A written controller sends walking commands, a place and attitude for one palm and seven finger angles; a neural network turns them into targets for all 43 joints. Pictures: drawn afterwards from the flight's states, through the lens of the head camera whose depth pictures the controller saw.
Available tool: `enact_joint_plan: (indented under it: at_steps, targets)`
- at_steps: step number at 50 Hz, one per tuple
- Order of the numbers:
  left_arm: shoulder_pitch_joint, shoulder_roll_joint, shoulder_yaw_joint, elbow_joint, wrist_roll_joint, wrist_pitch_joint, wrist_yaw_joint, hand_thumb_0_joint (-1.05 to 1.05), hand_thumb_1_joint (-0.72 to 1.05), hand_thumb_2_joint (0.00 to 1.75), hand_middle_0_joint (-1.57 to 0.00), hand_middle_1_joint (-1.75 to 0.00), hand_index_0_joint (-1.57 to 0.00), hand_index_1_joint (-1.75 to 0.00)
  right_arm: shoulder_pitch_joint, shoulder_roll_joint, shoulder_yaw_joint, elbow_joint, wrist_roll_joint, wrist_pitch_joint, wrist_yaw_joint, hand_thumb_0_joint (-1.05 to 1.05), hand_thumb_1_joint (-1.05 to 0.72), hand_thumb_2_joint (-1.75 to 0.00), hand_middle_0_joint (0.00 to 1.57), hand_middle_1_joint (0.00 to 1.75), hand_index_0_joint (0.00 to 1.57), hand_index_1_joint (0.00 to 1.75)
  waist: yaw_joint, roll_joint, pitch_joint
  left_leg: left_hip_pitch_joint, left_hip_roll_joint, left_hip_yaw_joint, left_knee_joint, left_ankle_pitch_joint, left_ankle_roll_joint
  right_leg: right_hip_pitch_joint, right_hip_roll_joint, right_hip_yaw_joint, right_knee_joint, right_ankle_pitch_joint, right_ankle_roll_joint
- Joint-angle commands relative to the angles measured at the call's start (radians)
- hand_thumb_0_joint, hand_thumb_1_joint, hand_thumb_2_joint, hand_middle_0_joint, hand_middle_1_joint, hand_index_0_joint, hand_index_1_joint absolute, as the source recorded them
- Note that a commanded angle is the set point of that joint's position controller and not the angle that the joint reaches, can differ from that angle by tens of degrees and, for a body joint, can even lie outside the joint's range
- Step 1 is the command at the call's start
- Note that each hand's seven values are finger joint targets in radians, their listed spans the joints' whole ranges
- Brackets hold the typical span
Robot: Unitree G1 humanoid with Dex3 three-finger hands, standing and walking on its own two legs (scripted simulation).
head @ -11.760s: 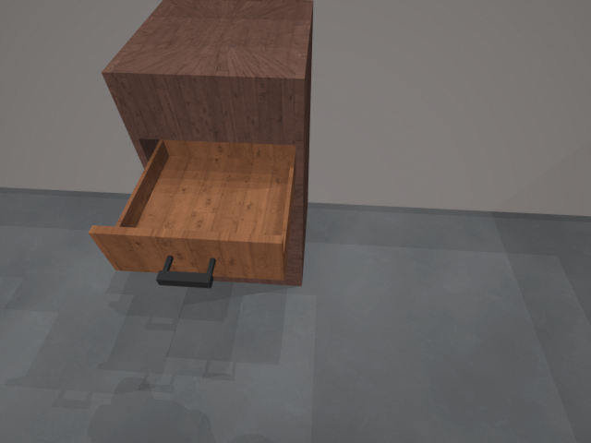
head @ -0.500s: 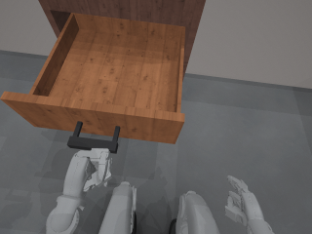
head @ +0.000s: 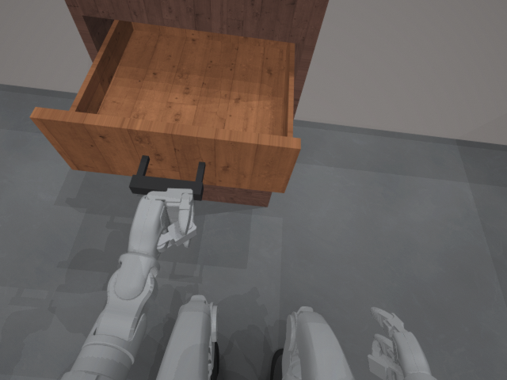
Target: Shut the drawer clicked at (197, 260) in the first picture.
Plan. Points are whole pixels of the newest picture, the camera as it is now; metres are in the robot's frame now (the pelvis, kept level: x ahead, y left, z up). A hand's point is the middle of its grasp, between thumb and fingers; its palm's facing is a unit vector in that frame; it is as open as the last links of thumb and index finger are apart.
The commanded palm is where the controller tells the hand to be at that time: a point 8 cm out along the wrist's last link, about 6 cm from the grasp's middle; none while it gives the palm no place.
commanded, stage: push the drawer shut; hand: left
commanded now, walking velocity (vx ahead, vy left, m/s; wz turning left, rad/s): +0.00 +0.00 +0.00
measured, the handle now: (170, 176) +0.42 +0.15 +0.02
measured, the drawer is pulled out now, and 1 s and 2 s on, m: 0.23 0.10 0.00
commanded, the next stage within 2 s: none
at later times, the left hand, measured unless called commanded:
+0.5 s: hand (204, 184) +0.41 +0.10 +0.01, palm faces -0.08 -0.99 -0.06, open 2.9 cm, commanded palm +0.41 +0.14 +0.02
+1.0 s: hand (208, 156) +0.47 +0.10 +0.01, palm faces -0.07 -1.00 -0.06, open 2.8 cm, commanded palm +0.47 +0.13 +0.02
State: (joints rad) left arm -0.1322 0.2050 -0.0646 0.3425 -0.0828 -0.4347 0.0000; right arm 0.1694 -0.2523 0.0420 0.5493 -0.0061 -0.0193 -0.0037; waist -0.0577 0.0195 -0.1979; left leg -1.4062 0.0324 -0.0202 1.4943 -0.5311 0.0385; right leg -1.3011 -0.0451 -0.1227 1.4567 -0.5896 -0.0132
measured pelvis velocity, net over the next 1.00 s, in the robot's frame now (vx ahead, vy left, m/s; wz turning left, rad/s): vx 0.01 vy -0.01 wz -0.01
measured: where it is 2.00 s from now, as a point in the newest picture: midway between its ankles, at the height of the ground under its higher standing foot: outside the picture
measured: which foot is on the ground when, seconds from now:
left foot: down 0.00-1.00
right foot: down 0.00-1.00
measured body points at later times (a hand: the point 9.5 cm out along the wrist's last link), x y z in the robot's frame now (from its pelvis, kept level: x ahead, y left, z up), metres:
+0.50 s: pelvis +0.01 -0.01 +0.00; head +0.15 +0.01 +0.43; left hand +0.41 +0.15 +0.01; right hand +0.14 -0.26 -0.12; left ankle +0.08 +0.10 -0.57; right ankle +0.05 -0.12 -0.57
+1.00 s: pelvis +0.01 -0.01 -0.01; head +0.16 +0.01 +0.42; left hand +0.47 +0.15 +0.01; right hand +0.10 -0.27 -0.13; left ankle +0.08 +0.10 -0.57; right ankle +0.05 -0.12 -0.57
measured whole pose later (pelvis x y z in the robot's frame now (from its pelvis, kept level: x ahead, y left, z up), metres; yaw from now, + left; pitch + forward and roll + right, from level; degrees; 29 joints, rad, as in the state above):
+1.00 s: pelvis +0.01 -0.01 -0.01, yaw -1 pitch +29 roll -4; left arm -0.66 0.26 0.13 0.88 -0.07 -0.53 -0.03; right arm 0.21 -0.25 0.02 0.63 -0.02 0.03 0.00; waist -0.12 0.04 -0.18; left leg -1.47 0.05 -0.02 1.50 -0.54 0.02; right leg -1.39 -0.03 -0.11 1.48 -0.60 -0.03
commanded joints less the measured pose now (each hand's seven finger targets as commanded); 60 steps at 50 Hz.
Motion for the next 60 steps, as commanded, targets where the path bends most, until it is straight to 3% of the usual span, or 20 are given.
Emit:
enact_joint_plan:
  at_steps: [1,14,17,20,22,28,32,37,43,45,47,48,50,51,55,60]
  targets:
    - [-0.435,0.003,0.014,-0.18,0.011,-0.074,0.034,0.0,0.9,0.9,-1.4,-1.6,-1.4,-1.6,0.011,-0.162,-0.074,-0.107,-0.001,-0.031,-0.008,0.0,-0.9,-0.9,0.2,0.3,0.2,0.3,-0.067,0.086,-0.369,0.473,-0.013,-0.149,-0.285,-0.134,-0.029,-0.01,0.035,0.048,-0.201,0.015,-0.023]
    - [-0.614,0.03,0.072,-0.011,0.012,-0.109,0.037,0.0,0.9,0.9,-1.4,-1.6,-1.4,-1.6,0.052,-0.161,-0.08,-0.062,-0.004,0.001,-0.006,0.0,-0.9,-0.9,0.2,0.3,0.2,0.3,-0.086,0.057,-0.415,0.456,-0.019,-0.101,-0.242,-0.006,-0.022,0.044,0.044,0.06,-0.216,0.065,-0.02]
    - [-0.644,0.066,0.109,0.003,0.008,-0.118,0.031,0.0,0.9,0.9,-1.4,-1.6,-1.4,-1.6,0.065,-0.158,-0.081,-0.054,-0.003,0.003,-0.008,0.0,-0.9,-0.9,0.2,0.3,0.2,0.3,-0.079,0.071,-0.443,0.443,-0.023,-0.077,-0.219,0.052,-0.02,0.079,0.048,0.068,-0.214,0.093,-0.023]
    - [-0.662,0.051,0.11,0.033,0.0,-0.121,0.02,0.0,0.9,0.9,-1.4,-1.6,-1.4,-1.6,0.072,-0.154,-0.084,-0.047,-0.004,0.012,-0.005,0.0,-0.9,-0.9,0.2,0.3,0.2,0.3,-0.087,0.052,-0.448,0.44,-0.022,-0.067,-0.21,0.084,-0.018,0.099,0.049,0.074,-0.226,0.115,-0.019]
    - [-0.677,0.093,0.15,0.049,-0.007,-0.125,0.016,0.0,0.9,0.9,-1.4,-1.6,-1.4,-1.6,0.078,-0.156,-0.082,-0.046,-0.002,0.013,-0.008,0.0,-0.9,-0.9,0.2,0.3,0.2,0.3,-0.086,0.025,-0.454,0.402,-0.024,-0.053,-0.197,0.089,-0.013,0.134,0.053,0.084,-0.23,0.119,-0.016]
    - [-0.725,0.094,0.161,0.065,-0.016,-0.142,-0.005,0.0,0.9,0.9,-1.4,-1.6,-1.4,-1.6,0.09,-0.149,-0.085,-0.032,-0.003,0.015,-0.006,0.0,-0.9,-0.9,0.2,0.3,0.2,0.3,-0.088,0.064,-0.48,0.413,-0.022,-0.04,-0.183,0.138,-0.013,0.147,0.055,0.092,-0.232,0.155,-0.016]
    - [-0.788,0.125,0.188,0.118,-0.017,-0.151,-0.01,0.0,0.9,0.9,-1.4,-1.6,-1.4,-1.6,0.1,-0.151,-0.084,-0.02,-0.003,0.015,-0.009,0.0,-0.9,-0.9,0.2,0.3,0.2,0.3,-0.105,0.035,-0.444,0.365,-0.023,-0.036,-0.173,0.108,-0.008,0.148,0.058,0.1,-0.237,0.135,-0.014]
    - [-0.892,0.138,0.193,0.183,-0.011,-0.16,-0.014,0.0,0.9,0.9,-1.4,-1.6,-1.4,-1.6,0.115,-0.155,-0.082,-0.007,-0.004,0.014,-0.013,0.0,-0.9,-0.9,0.2,0.3,0.2,0.3,-0.123,0.064,-0.44,0.363,-0.025,-0.039,-0.171,0.075,-0.008,0.109,0.059,0.098,-0.23,0.106,-0.015]
    - [-0.999,0.133,0.188,0.242,0.001,-0.158,-0.016,0.0,0.9,0.9,-1.4,-1.6,-1.4,-1.6,0.146,-0.164,-0.084,0.01,-0.012,0.017,-0.01,0.0,-0.9,-0.9,0.2,0.3,0.2,0.3,-0.134,0.126,-0.496,0.45,-0.021,-0.066,-0.179,0.113,-0.015,0.044,0.06,0.077,-0.206,0.13,-0.019]
    - [-1.039,0.149,0.205,0.269,-0.001,-0.156,-0.012,0.0,0.9,0.9,-1.4,-1.6,-1.4,-1.6,0.152,-0.166,-0.084,0.016,-0.014,0.021,-0.009,0.0,-0.9,-0.9,0.2,0.3,0.2,0.3,-0.145,0.095,-0.499,0.432,-0.021,-0.065,-0.172,0.105,-0.012,0.054,0.061,0.082,-0.211,0.127,-0.015]
    - [-1.066,0.148,0.204,0.278,0.004,-0.158,-0.013,0.0,0.9,0.9,-1.4,-1.6,-1.4,-1.6,0.163,-0.167,-0.084,0.013,-0.017,0.019,-0.006,0.0,-0.9,-0.9,0.2,0.3,0.2,0.3,-0.142,0.129,-0.525,0.447,-0.022,-0.068,-0.171,0.121,-0.011,0.042,0.063,0.077,-0.199,0.133,-0.019]
    - [-1.077,0.155,0.216,0.296,0.005,-0.157,-0.014,0.0,0.9,0.9,-1.4,-1.6,-1.4,-1.6,0.17,-0.167,-0.083,0.018,-0.019,0.023,-0.003,0.0,-0.9,-0.9,0.2,0.3,0.2,0.3,-0.146,0.109,-0.534,0.447,-0.021,-0.068,-0.169,0.129,-0.011,0.052,0.065,0.078,-0.203,0.14,-0.017]
    - [-1.098,0.186,0.244,0.334,0.009,-0.16,-0.012,0.0,0.9,0.9,-1.4,-1.6,-1.4,-1.6,0.175,-0.168,-0.081,0.021,-0.021,0.027,-0.002,0.0,-0.9,-0.9,0.2,0.3,0.2,0.3,-0.145,0.099,-0.509,0.423,-0.02,-0.066,-0.171,0.119,-0.011,0.058,0.066,0.079,-0.204,0.131,-0.017]
    - [-1.104,0.163,0.229,0.354,0.011,-0.16,-0.014,0.0,0.9,0.9,-1.4,-1.6,-1.4,-1.6,0.176,-0.165,-0.081,0.02,-0.022,0.029,0.002,0.0,-0.9,-0.9,0.2,0.3,0.2,0.3,-0.149,0.107,-0.507,0.414,-0.023,-0.062,-0.169,0.106,-0.01,0.053,0.067,0.083,-0.209,0.123,-0.016]
    - [-1.173,0.236,0.29,0.418,0.02,-0.176,-0.008,0.0,0.9,0.9,-1.4,-1.6,-1.4,-1.6,0.195,-0.172,-0.077,0.029,-0.029,0.033,0.004,0.0,-0.9,-0.9,0.2,0.3,0.2,0.3,-0.156,0.084,-0.495,0.372,-0.021,-0.062,-0.161,0.076,-0.006,0.053,0.07,0.087,-0.204,0.1,-0.014]
    - [-1.237,0.251,0.303,0.46,0.03,-0.187,-0.012,0.0,0.9,0.9,-1.4,-1.6,-1.4,-1.6,0.214,-0.175,-0.074,0.033,-0.037,0.043,0.012,0.0,-0.9,-0.9,0.2,0.3,0.2,0.3,-0.169,0.114,-0.513,0.375,-0.018,-0.065,-0.154,0.084,-0.004,0.031,0.072,0.084,-0.193,0.105,-0.015]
